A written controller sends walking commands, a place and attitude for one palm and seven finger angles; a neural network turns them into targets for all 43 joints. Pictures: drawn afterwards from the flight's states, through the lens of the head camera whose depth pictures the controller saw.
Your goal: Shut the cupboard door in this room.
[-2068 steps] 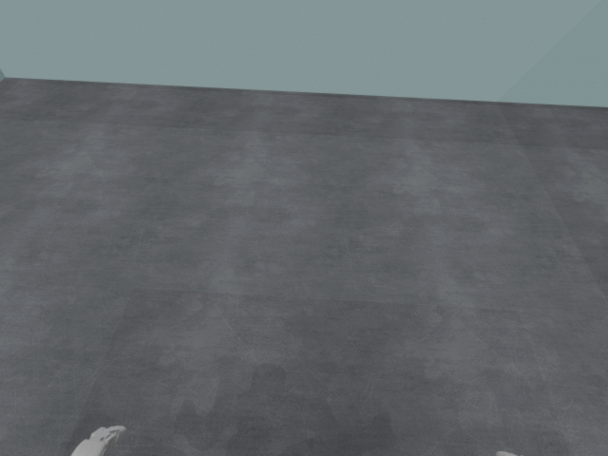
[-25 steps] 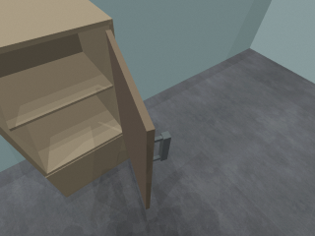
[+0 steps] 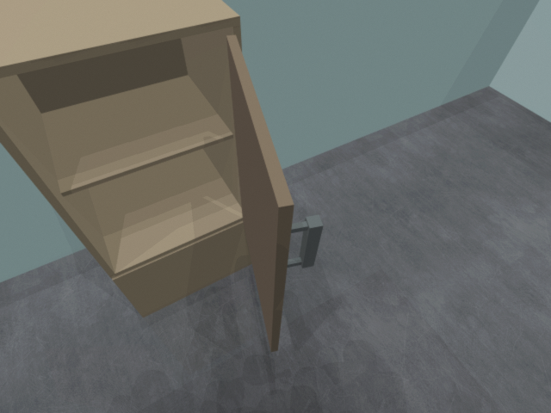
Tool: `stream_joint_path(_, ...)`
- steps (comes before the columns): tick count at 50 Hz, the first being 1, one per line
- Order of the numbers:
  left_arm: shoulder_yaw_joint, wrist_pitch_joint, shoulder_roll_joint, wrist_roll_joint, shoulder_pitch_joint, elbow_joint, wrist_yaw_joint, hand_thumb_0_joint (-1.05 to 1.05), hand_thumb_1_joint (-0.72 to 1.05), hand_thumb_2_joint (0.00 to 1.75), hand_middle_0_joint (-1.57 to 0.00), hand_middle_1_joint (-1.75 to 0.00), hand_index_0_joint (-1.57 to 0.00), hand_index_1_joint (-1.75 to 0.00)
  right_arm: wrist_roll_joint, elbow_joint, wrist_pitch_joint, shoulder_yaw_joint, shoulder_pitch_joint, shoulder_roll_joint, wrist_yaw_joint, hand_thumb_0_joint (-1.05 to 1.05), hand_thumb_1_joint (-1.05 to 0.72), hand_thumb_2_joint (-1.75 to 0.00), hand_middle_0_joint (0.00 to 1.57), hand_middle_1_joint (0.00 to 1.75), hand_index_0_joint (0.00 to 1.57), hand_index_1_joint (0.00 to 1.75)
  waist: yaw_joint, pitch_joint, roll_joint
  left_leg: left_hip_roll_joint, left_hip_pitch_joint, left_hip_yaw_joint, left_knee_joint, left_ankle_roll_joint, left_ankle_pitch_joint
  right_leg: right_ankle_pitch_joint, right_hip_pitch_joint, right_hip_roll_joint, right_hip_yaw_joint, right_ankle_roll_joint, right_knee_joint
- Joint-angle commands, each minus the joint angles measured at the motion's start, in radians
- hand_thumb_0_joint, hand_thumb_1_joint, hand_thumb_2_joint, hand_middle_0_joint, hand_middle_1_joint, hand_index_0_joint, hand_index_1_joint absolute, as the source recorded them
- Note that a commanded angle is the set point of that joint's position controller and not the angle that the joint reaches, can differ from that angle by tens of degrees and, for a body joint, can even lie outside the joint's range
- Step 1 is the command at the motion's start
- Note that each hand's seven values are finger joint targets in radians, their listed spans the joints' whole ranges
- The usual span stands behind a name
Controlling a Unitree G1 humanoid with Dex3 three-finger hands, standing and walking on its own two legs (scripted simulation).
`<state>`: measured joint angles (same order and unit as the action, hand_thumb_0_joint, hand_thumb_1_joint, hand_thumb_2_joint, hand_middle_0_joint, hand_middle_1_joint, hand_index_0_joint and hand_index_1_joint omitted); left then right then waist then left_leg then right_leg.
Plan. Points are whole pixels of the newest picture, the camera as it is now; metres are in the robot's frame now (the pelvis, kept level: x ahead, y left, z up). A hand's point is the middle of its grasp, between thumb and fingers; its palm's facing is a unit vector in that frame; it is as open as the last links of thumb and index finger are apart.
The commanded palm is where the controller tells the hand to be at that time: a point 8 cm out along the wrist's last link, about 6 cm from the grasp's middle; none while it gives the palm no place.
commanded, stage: stand and wait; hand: left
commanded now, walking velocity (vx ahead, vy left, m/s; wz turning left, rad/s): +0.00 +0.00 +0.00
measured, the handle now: (297, 245) +0.36 +0.00 +0.01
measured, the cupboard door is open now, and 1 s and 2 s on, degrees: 73 73 73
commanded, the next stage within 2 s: look at it before walking up in 0.32 s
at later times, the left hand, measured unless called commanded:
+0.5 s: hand out of the picture +0.01 +0.18 -0.17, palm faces +0.00 -0.99 -0.17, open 7.3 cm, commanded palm none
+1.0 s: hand out of the picture +0.00 +0.17 -0.17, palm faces +0.01 -0.99 -0.16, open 7.4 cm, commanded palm none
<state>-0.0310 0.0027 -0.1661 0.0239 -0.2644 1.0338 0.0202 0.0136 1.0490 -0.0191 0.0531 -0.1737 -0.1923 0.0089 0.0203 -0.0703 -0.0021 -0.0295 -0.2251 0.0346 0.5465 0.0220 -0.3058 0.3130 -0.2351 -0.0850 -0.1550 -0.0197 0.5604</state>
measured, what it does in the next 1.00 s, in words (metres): stands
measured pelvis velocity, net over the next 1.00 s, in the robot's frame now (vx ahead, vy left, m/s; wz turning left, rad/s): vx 0.00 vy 0.01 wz -0.02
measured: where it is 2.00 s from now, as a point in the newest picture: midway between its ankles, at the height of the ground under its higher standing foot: outside the picture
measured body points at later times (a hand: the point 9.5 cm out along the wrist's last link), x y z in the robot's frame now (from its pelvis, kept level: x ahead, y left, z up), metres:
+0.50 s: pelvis +0.00 +0.01 +0.01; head +0.01 +0.02 +0.46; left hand +0.01 +0.23 -0.15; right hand +0.01 -0.22 -0.14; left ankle -0.02 +0.12 -0.73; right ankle -0.02 -0.13 -0.73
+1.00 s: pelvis +0.00 +0.01 +0.01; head +0.02 +0.02 +0.46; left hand +0.00 +0.22 -0.15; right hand -0.02 -0.20 -0.15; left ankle -0.02 +0.12 -0.73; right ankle -0.02 -0.13 -0.73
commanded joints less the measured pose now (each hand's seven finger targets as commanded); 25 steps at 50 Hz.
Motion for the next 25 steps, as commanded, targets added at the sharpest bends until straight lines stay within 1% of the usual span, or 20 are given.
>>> stream_joint_path(1, -0.011, -0.001, -0.08, -0.02, -0.046, -0.026, 0.011, 0.0, 0.9, 0.9, -0.2, -0.3, -0.2, -0.3, 0.002, -0.023, 0.036, 0.014, -0.057, -0.156, 0.01, 0.0, -0.9, -0.9, 0.2, 0.3, 0.2, 0.3, -0.001, 0.108, 0.197, -0.271, 0.128, -0.255, -0.229, -0.136, 0.403, 0.099, -0.059, -0.012, 0.066, -0.02, 0.039)
stream_joint_path(2, -0.004, 0.002, -0.069, -0.018, -0.024, -0.018, 0.011, 0.0, 0.9, 0.9, -0.2, -0.3, -0.2, -0.3, 0.005, -0.015, 0.038, 0.012, -0.041, -0.145, 0.018, 0.0, -0.9, -0.9, 0.2, 0.3, 0.2, 0.3, -0.004, 0.067, 0.198, -0.271, 0.092, -0.259, -0.26, -0.157, 0.401, 0.137, -0.063, -0.01, 0.076, -0.027, 0.074)
stream_joint_path(3, 0.0, 0.006, -0.065, -0.014, -0.01, -0.002, 0.011, 0.0, 0.9, 0.9, -0.2, -0.3, -0.2, -0.3, 0.005, -0.004, 0.043, 0.006, -0.038, -0.122, 0.027, 0.0, -0.9, -0.9, 0.2, 0.3, 0.2, 0.3, -0.011, 0.056, 0.254, -0.248, 0.097, -0.239, -0.27, -0.164, 0.449, 0.151, -0.063, -0.016, 0.086, -0.026, 0.098)
stream_joint_path(4, 0.003, 0.007, -0.073, -0.014, -0.009, 0.012, 0.01, 0.0, 0.9, 0.9, -0.2, -0.3, -0.2, -0.3, 0.004, 0.004, 0.043, -0.001, -0.037, -0.102, 0.031, 0.0, -0.9, -0.9, 0.2, 0.3, 0.2, 0.3, -0.007, 0.034, 0.242, -0.229, 0.089, -0.201, -0.252, -0.16, 0.522, 0.138, -0.053, -0.016, 0.098, -0.018, 0.099)
stream_joint_path(5, 0.005, 0.005, -0.068, -0.014, -0.018, 0.025, 0.008, 0.0, 0.9, 0.9, -0.2, -0.3, -0.2, -0.3, 0.003, 0.01, 0.043, -0.004, -0.034, -0.092, 0.033, 0.0, -0.9, -0.9, 0.2, 0.3, 0.2, 0.3, -0.001, 0.032, 0.222, -0.21, 0.085, -0.16, -0.224, -0.148, 0.571, 0.103, -0.029, -0.016, 0.102, -0.014, 0.063)
stream_joint_path(6, 0.007, 0.003, -0.063, -0.014, -0.041, 0.042, 0.007, 0.0, 0.9, 0.9, -0.2, -0.3, -0.2, -0.3, 0.003, 0.014, 0.042, -0.004, -0.03, -0.084, 0.035, 0.0, -0.9, -0.9, 0.2, 0.3, 0.2, 0.3, 0.006, 0.048, 0.195, -0.185, 0.096, -0.132, -0.197, -0.131, 0.574, 0.048, 0.001, -0.015, 0.1, -0.013, -0.001)
stream_joint_path(7, 0.008, -0.002, -0.064, -0.013, -0.058, 0.058, 0.007, 0.0, 0.9, 0.9, -0.2, -0.3, -0.2, -0.3, 0.0, 0.017, 0.042, -0.005, -0.03, -0.079, 0.035, 0.0, -0.9, -0.9, 0.2, 0.3, 0.2, 0.3, 0.01, 0.067, 0.127, -0.164, 0.117, -0.111, -0.165, -0.108, 0.553, -0.031, 0.029, -0.016, 0.099, -0.014, -0.074)
stream_joint_path(8, 0.01, -0.007, -0.07, -0.012, -0.071, 0.069, 0.007, 0.0, 0.9, 0.9, -0.2, -0.3, -0.2, -0.3, -0.004, 0.017, 0.042, -0.005, -0.032, -0.079, 0.034, 0.0, -0.9, -0.9, 0.2, 0.3, 0.2, 0.3, 0.011, 0.075, 0.087, -0.134, 0.109, -0.09, -0.136, -0.079, 0.498, -0.161, 0.065, -0.025, 0.108, -0.014, -0.148)
stream_joint_path(9, 0.011, -0.013, -0.082, -0.011, -0.074, 0.076, 0.01, 0.0, 0.9, 0.9, -0.2, -0.3, -0.2, -0.3, -0.007, 0.019, 0.042, -0.007, -0.041, -0.066, 0.031, 0.0, -0.9, -0.9, 0.2, 0.3, 0.2, 0.3, 0.0, 0.08, 0.042, -0.104, 0.098, -0.067, -0.124, -0.055, 0.424, -0.274, 0.093, -0.047, 0.129, -0.006, -0.172)
stream_joint_path(10, 0.014, -0.016, -0.092, -0.011, -0.068, 0.077, 0.012, 0.0, 0.9, 0.9, -0.2, -0.3, -0.2, -0.3, -0.01, 0.02, 0.042, -0.009, -0.051, -0.056, 0.027, 0.0, -0.9, -0.9, 0.2, 0.3, 0.2, 0.3, -0.01, 0.078, 0.021, -0.086, 0.091, -0.059, -0.139, -0.041, 0.348, -0.317, 0.1, -0.065, 0.141, 0.001, -0.175)
stream_joint_path(11, 0.017, -0.015, -0.096, -0.012, -0.06, 0.079, 0.013, 0.0, 0.9, 0.9, -0.2, -0.3, -0.2, -0.3, -0.011, 0.024, 0.042, -0.01, -0.058, -0.056, 0.025, 0.0, -0.9, -0.9, 0.2, 0.3, 0.2, 0.3, -0.014, 0.058, 0.045, -0.083, 0.074, -0.064, -0.175, -0.038, 0.267, -0.274, 0.096, -0.073, 0.136, 0.0, -0.182)
stream_joint_path(12, 0.014, -0.013, -0.092, -0.011, -0.047, 0.081, 0.012, 0.0, 0.9, 0.9, -0.2, -0.3, -0.2, -0.3, -0.007, 0.029, 0.037, -0.01, -0.051, -0.048, 0.024, 0.0, -0.9, -0.9, 0.2, 0.3, 0.2, 0.3, -0.01, 0.024, -0.001, -0.085, 0.053, -0.069, -0.182, -0.035, 0.214, -0.238, 0.081, -0.063, 0.135, -0.001, -0.185)
stream_joint_path(13, 0.017, -0.013, -0.085, -0.01, -0.049, 0.084, 0.012, 0.0, 0.9, 0.9, -0.2, -0.3, -0.2, -0.3, -0.006, 0.032, 0.036, -0.01, -0.048, -0.051, 0.025, 0.0, -0.9, -0.9, 0.2, 0.3, 0.2, 0.3, -0.013, 0.01, -0.039, -0.082, 0.065, -0.061, -0.177, -0.031, 0.209, -0.243, 0.059, -0.061, 0.142, 0.001, -0.192)
stream_joint_path(14, 0.021, -0.014, -0.082, -0.011, -0.043, 0.086, 0.013, 0.0, 0.9, 0.9, -0.2, -0.3, -0.2, -0.3, -0.006, 0.037, 0.036, -0.012, -0.06, -0.051, 0.025, 0.0, -0.9, -0.9, 0.2, 0.3, 0.2, 0.3, -0.018, -0.01, -0.059, -0.082, 0.07, -0.058, -0.183, -0.031, 0.213, -0.243, 0.045, -0.06, 0.14, 0.001, -0.198)
stream_joint_path(16, 0.022, -0.015, -0.077, -0.012, -0.048, 0.083, 0.015, 0.0, 0.9, 0.9, -0.2, -0.3, -0.2, -0.3, -0.006, 0.046, 0.042, -0.015, -0.082, -0.054, 0.025, 0.0, -0.9, -0.9, 0.2, 0.3, 0.2, 0.3, -0.019, 0.008, -0.057, -0.085, 0.088, -0.057, -0.196, -0.035, 0.242, -0.249, 0.057, -0.057, 0.138, -0.001, -0.202)
stream_joint_path(17, 0.021, -0.014, -0.077, -0.013, -0.048, 0.083, 0.015, 0.0, 0.9, 0.9, -0.2, -0.3, -0.2, -0.3, -0.006, 0.05, 0.042, -0.017, -0.083, -0.053, 0.025, 0.0, -0.9, -0.9, 0.2, 0.3, 0.2, 0.3, -0.013, -0.005, -0.056, -0.087, 0.077, -0.058, -0.202, -0.036, 0.228, -0.227, 0.062, -0.056, 0.133, -0.002, -0.206)
stream_joint_path(20, 0.022, -0.015, -0.075, -0.014, -0.055, 0.083, 0.016, 0.0, 0.9, 0.9, -0.2, -0.3, -0.2, -0.3, -0.005, 0.056, 0.044, -0.022, -0.089, -0.049, 0.024, 0.0, -0.9, -0.9, 0.2, 0.3, 0.2, 0.3, -0.013, -0.007, -0.014, -0.082, 0.074, -0.054, -0.218, -0.035, 0.208, -0.211, 0.064, -0.054, 0.143, 0.001, -0.219)
stream_joint_path(21, 0.021, -0.015, -0.08, -0.014, -0.054, 0.083, 0.017, 0.0, 0.9, 0.9, -0.2, -0.3, -0.2, -0.3, -0.005, 0.059, 0.045, -0.024, -0.091, -0.05, 0.024, 0.0, -0.9, -0.9, 0.2, 0.3, 0.2, 0.3, -0.011, -0.013, -0.017, -0.082, 0.073, -0.053, -0.221, -0.034, 0.21, -0.214, 0.067, -0.053, 0.14, 0.001, -0.219)
stream_joint_path(23, 0.02, -0.014, -0.079, -0.015, -0.053, 0.081, 0.017, 0.0, 0.9, 0.9, -0.2, -0.3, -0.2, -0.3, -0.006, 0.063, 0.047, -0.026, -0.097, -0.048, 0.024, 0.0, -0.9, -0.9, 0.2, 0.3, 0.2, 0.3, -0.007, 0.003, 0.013, -0.082, 0.065, -0.052, -0.222, -0.033, 0.211, -0.215, 0.09, -0.054, 0.139, 0.0, -0.221)
stream_joint_path(25, 0.02, -0.016, -0.081, -0.016, -0.056, 0.082, 0.017, 0.0, 0.9, 0.9, -0.2, -0.3, -0.2, -0.3, -0.006, 0.066, 0.048, -0.027, -0.104, -0.045, 0.025, 0.0, -0.9, -0.9, 0.2, 0.3, 0.2, 0.3, -0.008, 0.006, 0.012, -0.081, 0.07, -0.051, -0.222, -0.032, 0.218, -0.227, 0.093, -0.054, 0.139, 0.003, -0.222)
